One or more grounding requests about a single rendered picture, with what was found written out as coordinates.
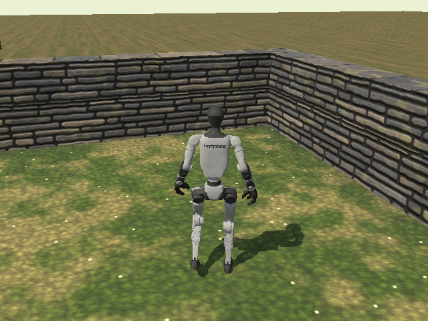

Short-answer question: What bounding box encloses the robot right upper arm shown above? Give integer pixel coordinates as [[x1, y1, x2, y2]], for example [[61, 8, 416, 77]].
[[229, 135, 248, 173]]

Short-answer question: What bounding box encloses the right robot forearm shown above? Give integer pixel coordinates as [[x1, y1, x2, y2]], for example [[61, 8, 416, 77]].
[[241, 163, 255, 191]]

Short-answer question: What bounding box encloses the robot left upper arm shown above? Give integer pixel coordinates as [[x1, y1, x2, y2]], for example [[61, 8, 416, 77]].
[[182, 134, 201, 171]]

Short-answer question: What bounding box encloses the robot torso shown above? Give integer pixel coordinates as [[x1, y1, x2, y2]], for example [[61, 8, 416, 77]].
[[199, 132, 231, 201]]

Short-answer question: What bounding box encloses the right robot hand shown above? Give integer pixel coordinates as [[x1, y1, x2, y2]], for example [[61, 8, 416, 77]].
[[242, 189, 257, 205]]

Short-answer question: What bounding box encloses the left robot forearm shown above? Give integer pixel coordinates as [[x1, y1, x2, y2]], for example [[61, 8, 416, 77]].
[[176, 161, 188, 185]]

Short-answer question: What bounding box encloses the left robot hand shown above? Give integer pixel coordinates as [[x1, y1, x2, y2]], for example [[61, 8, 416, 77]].
[[174, 182, 190, 195]]

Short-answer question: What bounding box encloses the right robot thigh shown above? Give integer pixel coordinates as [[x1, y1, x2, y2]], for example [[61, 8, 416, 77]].
[[223, 187, 237, 233]]

